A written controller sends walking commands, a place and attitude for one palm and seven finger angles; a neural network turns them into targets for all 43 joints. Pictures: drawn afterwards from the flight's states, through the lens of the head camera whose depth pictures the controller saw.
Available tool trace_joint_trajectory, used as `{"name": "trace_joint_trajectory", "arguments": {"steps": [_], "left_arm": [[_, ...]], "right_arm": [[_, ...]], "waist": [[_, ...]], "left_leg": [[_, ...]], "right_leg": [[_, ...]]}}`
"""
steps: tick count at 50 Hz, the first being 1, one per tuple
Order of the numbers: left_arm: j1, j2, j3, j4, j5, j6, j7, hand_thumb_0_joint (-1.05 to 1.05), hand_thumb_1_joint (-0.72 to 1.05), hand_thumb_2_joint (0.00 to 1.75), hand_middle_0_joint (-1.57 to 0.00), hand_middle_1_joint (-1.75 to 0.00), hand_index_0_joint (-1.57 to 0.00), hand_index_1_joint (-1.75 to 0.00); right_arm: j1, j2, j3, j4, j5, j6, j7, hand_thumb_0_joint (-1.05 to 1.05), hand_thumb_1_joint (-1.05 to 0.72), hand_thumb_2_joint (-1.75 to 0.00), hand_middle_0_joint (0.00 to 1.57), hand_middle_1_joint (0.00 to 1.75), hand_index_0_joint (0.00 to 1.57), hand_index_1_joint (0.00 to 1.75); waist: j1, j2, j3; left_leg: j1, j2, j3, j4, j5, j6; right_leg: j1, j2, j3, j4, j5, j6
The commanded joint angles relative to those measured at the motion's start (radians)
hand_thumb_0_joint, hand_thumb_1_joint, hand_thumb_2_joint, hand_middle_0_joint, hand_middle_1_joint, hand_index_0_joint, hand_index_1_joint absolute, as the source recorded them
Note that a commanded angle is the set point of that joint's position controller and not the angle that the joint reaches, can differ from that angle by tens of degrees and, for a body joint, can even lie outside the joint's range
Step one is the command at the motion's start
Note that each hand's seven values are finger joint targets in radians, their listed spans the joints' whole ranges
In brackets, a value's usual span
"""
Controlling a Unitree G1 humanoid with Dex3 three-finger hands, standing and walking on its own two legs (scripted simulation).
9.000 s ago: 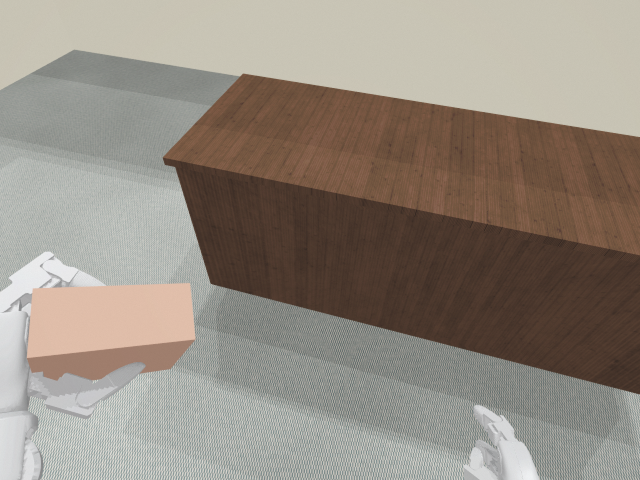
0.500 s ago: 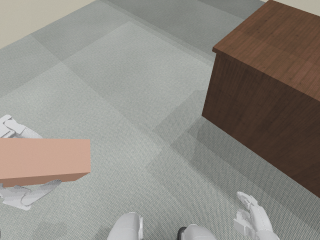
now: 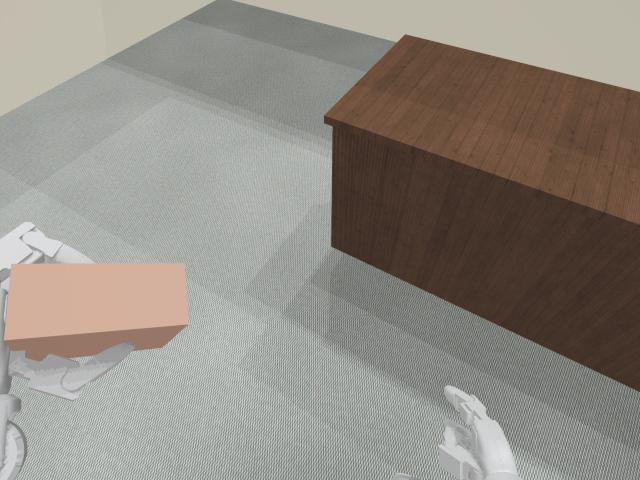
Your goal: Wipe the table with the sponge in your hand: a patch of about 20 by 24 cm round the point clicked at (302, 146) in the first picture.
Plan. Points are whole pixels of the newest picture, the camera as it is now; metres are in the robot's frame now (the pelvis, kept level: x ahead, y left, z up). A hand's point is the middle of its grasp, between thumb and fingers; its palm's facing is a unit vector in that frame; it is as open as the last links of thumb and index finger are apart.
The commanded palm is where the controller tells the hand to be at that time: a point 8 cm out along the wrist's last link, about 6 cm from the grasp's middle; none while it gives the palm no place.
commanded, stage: turn to face it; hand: left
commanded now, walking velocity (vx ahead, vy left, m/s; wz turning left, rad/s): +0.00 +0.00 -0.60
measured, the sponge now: (126, 312) +0.23 +0.21 +0.15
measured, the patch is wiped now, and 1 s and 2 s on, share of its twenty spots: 0.00 0.00 0.00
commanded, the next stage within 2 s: take the last steps up to it in 1.30 s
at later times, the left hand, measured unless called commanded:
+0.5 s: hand (180, 323) +0.21 +0.15 +0.17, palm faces +0.15 -0.88 -0.45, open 10.0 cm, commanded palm +0.17 +0.20 +0.19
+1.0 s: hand (356, 393) +0.17 +0.00 +0.18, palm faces -0.21 -0.81 -0.55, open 10.0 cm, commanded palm +0.15 +0.08 +0.19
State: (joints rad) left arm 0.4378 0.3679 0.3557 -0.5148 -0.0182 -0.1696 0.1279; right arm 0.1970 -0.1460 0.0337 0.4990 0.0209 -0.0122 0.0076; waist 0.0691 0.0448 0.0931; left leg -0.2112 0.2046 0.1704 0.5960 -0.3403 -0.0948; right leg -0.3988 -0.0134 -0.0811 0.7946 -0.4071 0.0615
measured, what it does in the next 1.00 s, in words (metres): walks backwards, turning right: right foot, then left foot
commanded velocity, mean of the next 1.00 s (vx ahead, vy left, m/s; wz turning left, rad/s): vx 0.00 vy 0.00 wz -0.58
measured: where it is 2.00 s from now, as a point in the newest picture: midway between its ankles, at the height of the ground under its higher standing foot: outside the picture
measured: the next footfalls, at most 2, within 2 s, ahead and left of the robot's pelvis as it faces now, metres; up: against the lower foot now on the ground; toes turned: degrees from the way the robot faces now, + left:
right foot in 0.04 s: +0.06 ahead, -0.13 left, +0.00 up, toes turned -7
left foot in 0.44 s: +0.01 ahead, +0.10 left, +0.00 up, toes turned -10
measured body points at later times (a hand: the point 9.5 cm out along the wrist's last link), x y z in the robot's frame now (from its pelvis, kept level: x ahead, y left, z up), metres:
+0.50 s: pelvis -0.06 -0.03 +0.00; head -0.03 -0.02 +0.45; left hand +0.20 +0.20 +0.19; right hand +0.04 -0.32 -0.07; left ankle -0.03 +0.11 -0.73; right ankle +0.00 -0.12 -0.71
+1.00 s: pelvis -0.14 -0.06 +0.00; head -0.10 -0.11 +0.45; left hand +0.18 +0.05 +0.21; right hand -0.15 -0.37 -0.10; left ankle -0.06 +0.06 -0.68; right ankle -0.13 -0.17 -0.73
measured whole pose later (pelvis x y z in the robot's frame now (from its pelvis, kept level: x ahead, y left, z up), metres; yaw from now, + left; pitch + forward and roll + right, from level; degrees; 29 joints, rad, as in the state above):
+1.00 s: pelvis -0.14 -0.06 +0.00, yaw -35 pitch +0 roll +2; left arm 0.57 0.44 0.41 -0.61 -0.05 -0.19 0.13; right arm 0.15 -0.26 -0.04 0.55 0.02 0.07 -0.02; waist -0.02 0.00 0.13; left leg -0.43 0.06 0.05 0.92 -0.46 -0.08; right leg -0.38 0.04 0.03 0.55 -0.17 -0.05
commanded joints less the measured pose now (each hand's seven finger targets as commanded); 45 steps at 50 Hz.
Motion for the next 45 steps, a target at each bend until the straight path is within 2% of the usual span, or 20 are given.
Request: {"name": "trace_joint_trajectory", "arguments": {"steps": [1,2,3,4,7,10,15,19,21,23,24,25,28,35,36,37,38,39,41,45], "left_arm": [[-0.141,0.170,0.089,-0.223,-0.006,-0.063,0.016,0.00,0.10,1.30,-1.20,-1.60,-1.20,-1.60],[-0.125,0.218,0.128,-0.222,-0.001,-0.071,0.023,0.00,0.10,1.30,-1.20,-1.60,-1.20,-1.60],[-0.061,0.274,0.198,-0.197,-0.009,-0.077,0.036,0.00,0.10,1.30,-1.20,-1.60,-1.20,-1.60],[0.000,0.267,0.207,-0.204,-0.038,-0.060,0.031,0.00,0.10,1.30,-1.20,-1.60,-1.20,-1.60],[0.110,0.250,0.250,-0.320,-0.054,-0.078,0.034,0.00,0.10,1.30,-1.20,-1.60,-1.20,-1.60],[0.123,0.245,0.258,-0.331,-0.056,-0.084,0.041,0.00,0.10,1.30,-1.20,-1.60,-1.20,-1.60],[0.128,0.216,0.225,-0.246,-0.049,-0.068,0.045,0.00,0.10,1.30,-1.20,-1.60,-1.20,-1.60],[0.079,0.190,0.174,-0.228,-0.034,-0.061,0.038,0.00,0.10,1.30,-1.20,-1.60,-1.20,-1.60],[0.024,0.190,0.147,-0.267,-0.030,-0.068,0.031,0.00,0.10,1.30,-1.20,-1.60,-1.20,-1.60],[-0.020,0.199,0.152,-0.287,-0.016,-0.081,0.020,0.00,0.10,1.30,-1.20,-1.60,-1.20,-1.60],[-0.047,0.214,0.157,-0.299,-0.002,-0.083,0.024,0.00,0.10,1.30,-1.20,-1.60,-1.20,-1.60],[-0.108,0.224,0.148,-0.336,-0.001,-0.091,0.018,0.00,0.10,1.30,-1.20,-1.60,-1.20,-1.60],[-0.079,0.130,0.056,-0.276,-0.007,-0.077,0.014,0.00,0.10,1.30,-1.20,-1.60,-1.20,-1.60],[-0.110,0.163,0.088,-0.215,-0.007,-0.066,0.019,0.00,0.10,1.30,-1.20,-1.60,-1.20,-1.60],[-0.114,0.178,0.103,-0.227,-0.008,-0.073,0.021,0.00,0.10,1.30,-1.20,-1.60,-1.20,-1.60],[-0.097,0.236,0.150,-0.225,-0.005,-0.082,0.030,0.00,0.10,1.30,-1.20,-1.60,-1.20,-1.60],[-0.034,0.272,0.209,-0.186,-0.020,-0.079,0.039,0.00,0.10,1.30,-1.20,-1.60,-1.20,-1.60],[0.006,0.269,0.210,-0.212,-0.043,-0.064,0.034,0.00,0.10,1.30,-1.20,-1.60,-1.20,-1.60],[0.104,0.253,0.242,-0.279,-0.054,-0.075,0.034,0.00,0.10,1.30,-1.20,-1.60,-1.20,-1.60],[0.113,0.232,0.245,-0.287,-0.053,-0.080,0.041,0.00,0.10,1.30,-1.20,-1.60,-1.20,-1.60]], "right_arm": [[-0.026,-0.191,-0.083,-0.122,0.000,-0.067,-0.007,0.00,-0.90,-0.90,0.20,0.30,0.20,0.30],[-0.021,-0.166,-0.079,-0.121,0.005,-0.066,-0.006,0.00,-0.90,-0.90,0.20,0.30,0.20,0.30],[-0.072,-0.138,-0.061,-0.140,-0.002,-0.061,-0.013,0.00,-0.90,-0.90,0.20,0.30,0.20,0.30],[-0.099,-0.156,-0.082,-0.142,0.008,-0.046,-0.018,0.00,-0.90,-0.90,0.20,0.30,0.20,0.30],[-0.129,-0.115,-0.045,-0.120,-0.006,0.011,-0.004,0.00,-0.90,-0.90,0.20,0.30,0.20,0.30],[-0.142,-0.127,-0.063,-0.107,-0.008,0.030,-0.013,0.00,-0.90,-0.90,0.20,0.30,0.20,0.30],[-0.122,-0.159,-0.081,-0.110,-0.006,0.038,-0.023,0.00,-0.90,-0.90,0.20,0.30,0.20,0.30],[-0.082,-0.177,-0.077,-0.117,-0.005,0.043,-0.023,0.00,-0.90,-0.90,0.20,0.30,0.20,0.30],[-0.066,-0.188,-0.082,-0.122,-0.006,0.036,-0.032,0.00,-0.90,-0.90,0.20,0.30,0.20,0.30],[-0.091,-0.210,-0.091,-0.148,-0.007,0.023,-0.044,0.00,-0.90,-0.90,0.20,0.30,0.20,0.30],[-0.104,-0.180,-0.084,-0.146,-0.013,0.011,-0.048,0.00,-0.90,-0.90,0.20,0.30,0.20,0.30],[-0.091,-0.167,-0.087,-0.144,-0.017,0.000,-0.047,0.00,-0.90,-0.90,0.20,0.30,0.20,0.30],[-0.063,-0.189,-0.091,-0.127,0.002,-0.029,-0.023,0.00,-0.90,-0.90,0.20,0.30,0.20,0.30],[-0.013,-0.200,-0.089,-0.119,-0.005,-0.079,-0.008,0.00,-0.90,-0.90,0.20,0.30,0.20,0.30],[-0.018,-0.185,-0.082,-0.121,0.000,-0.078,-0.003,0.00,-0.90,-0.90,0.20,0.30,0.20,0.30],[-0.019,-0.157,-0.074,-0.124,0.002,-0.074,-0.004,0.00,-0.90,-0.90,0.20,0.30,0.20,0.30],[-0.066,-0.139,-0.063,-0.146,0.001,-0.065,-0.012,0.00,-0.90,-0.90,0.20,0.30,0.20,0.30],[-0.099,-0.151,-0.080,-0.145,0.006,-0.047,-0.016,0.00,-0.90,-0.90,0.20,0.30,0.20,0.30],[-0.121,-0.114,-0.045,-0.132,-0.004,-0.003,-0.008,0.00,-0.90,-0.90,0.20,0.30,0.20,0.30],[-0.133,-0.129,-0.062,-0.108,-0.007,0.035,-0.020,0.00,-0.90,-0.90,0.20,0.30,0.20,0.30]], "waist": [[-0.050,0.140,-0.150],[-0.051,-0.062,-0.192],[-0.027,-0.302,-0.209],[-0.022,-0.367,-0.267],[-0.044,-0.119,-0.307],[-0.053,-0.125,-0.296],[-0.033,-0.172,-0.265],[-0.045,-0.157,-0.248],[-0.059,-0.068,-0.232],[-0.041,0.230,-0.167],[-0.038,0.284,-0.149],[-0.048,0.240,-0.110],[-0.047,0.214,-0.061],[-0.059,0.224,-0.141],[-0.055,0.146,-0.167],[-0.054,-0.082,-0.207],[-0.023,-0.331,-0.226],[-0.020,-0.362,-0.263],[-0.035,-0.172,-0.301],[-0.056,-0.171,-0.287]], "left_leg": [[-0.028,0.124,-0.009,0.083,0.400,0.081],[-0.114,0.038,0.028,0.299,0.218,0.044],[-0.365,-0.099,-0.015,0.506,-0.282,0.005],[-0.350,-0.104,-0.161,0.628,-0.292,0.003],[-0.386,-0.093,-0.199,0.673,-0.147,-0.005],[-0.299,-0.099,-0.176,0.501,-0.119,-0.007],[-0.179,-0.143,-0.144,0.226,-0.132,0.017],[-0.030,-0.161,-0.126,-0.016,-0.082,0.043],[0.125,-0.090,-0.154,-0.212,-0.021,0.084],[0.128,0.209,-0.377,-0.329,0.081,0.217],[-0.017,0.284,-0.404,-0.359,0.062,0.263],[-0.080,0.287,-0.392,-0.339,0.117,0.284],[-0.032,0.183,-0.118,-0.252,0.295,0.196],[0.014,0.130,-0.004,-0.019,0.423,0.092],[-0.034,0.109,-0.001,0.095,0.353,0.073],[-0.161,0.016,0.030,0.297,0.116,0.033],[-0.367,-0.111,-0.038,0.499,-0.302,0.001],[-0.351,-0.097,-0.171,0.609,-0.275,0.008],[-0.408,-0.086,-0.207,0.658,-0.174,0.001],[-0.274,-0.101,-0.162,0.444,-0.117,0.001]], "right_leg": [[0.248,0.006,-0.044,-0.308,0.210,-0.027],[0.347,-0.117,0.117,-0.361,0.516,-0.090],[0.447,-0.286,0.425,-0.350,1.001,-0.203],[0.383,-0.319,0.517,-0.373,0.968,-0.203],[0.412,-0.264,0.397,-0.334,0.731,-0.233],[0.322,-0.236,0.366,-0.387,0.589,-0.230],[0.208,-0.215,0.451,-0.447,0.342,-0.246],[0.111,-0.169,0.478,-0.464,0.197,-0.195],[0.000,-0.099,0.432,-0.367,0.144,-0.132],[-0.188,0.065,0.215,0.028,-0.076,-0.044],[-0.155,0.041,0.134,0.307,-0.087,-0.027],[-0.156,0.003,0.158,0.421,-0.069,-0.019],[-0.167,-0.023,0.050,0.290,-0.053,-0.003],[0.172,0.033,-0.073,-0.262,0.136,-0.013],[0.258,-0.019,-0.017,-0.339,0.252,-0.042],[0.372,-0.157,0.185,-0.359,0.596,-0.117],[0.404,-0.295,0.467,-0.375,0.912,-0.214],[0.348,-0.322,0.520,-0.400,0.815,-0.216],[0.430,-0.280,0.426,-0.329,0.740,-0.243],[0.292,-0.230,0.340,-0.396,0.530,-0.228]]}}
